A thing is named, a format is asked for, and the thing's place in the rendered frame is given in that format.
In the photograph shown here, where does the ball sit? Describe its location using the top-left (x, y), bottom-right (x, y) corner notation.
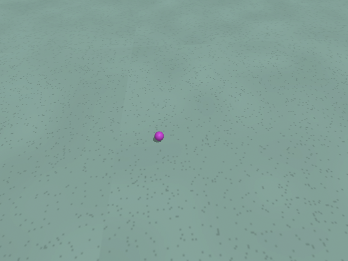
top-left (154, 132), bottom-right (164, 141)

